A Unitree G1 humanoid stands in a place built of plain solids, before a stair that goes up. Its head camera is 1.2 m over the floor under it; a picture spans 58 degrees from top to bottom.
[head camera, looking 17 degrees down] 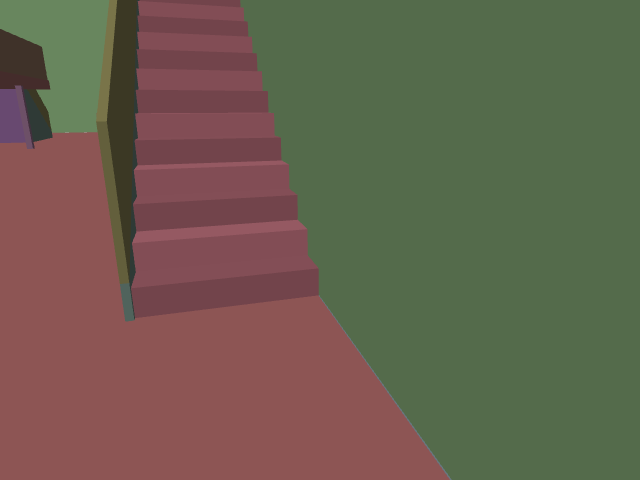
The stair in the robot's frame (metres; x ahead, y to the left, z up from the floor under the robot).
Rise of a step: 0.19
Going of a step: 0.28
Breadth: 1.15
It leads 17 degrees to the left of straight ahead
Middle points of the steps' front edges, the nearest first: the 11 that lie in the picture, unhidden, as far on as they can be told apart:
2.49 0.56 0.19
2.76 0.64 0.39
3.02 0.71 0.58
3.29 0.79 0.77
3.56 0.87 0.96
3.82 0.95 1.16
4.09 1.03 1.35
4.35 1.11 1.54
4.62 1.19 1.73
4.88 1.27 1.92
5.15 1.35 2.12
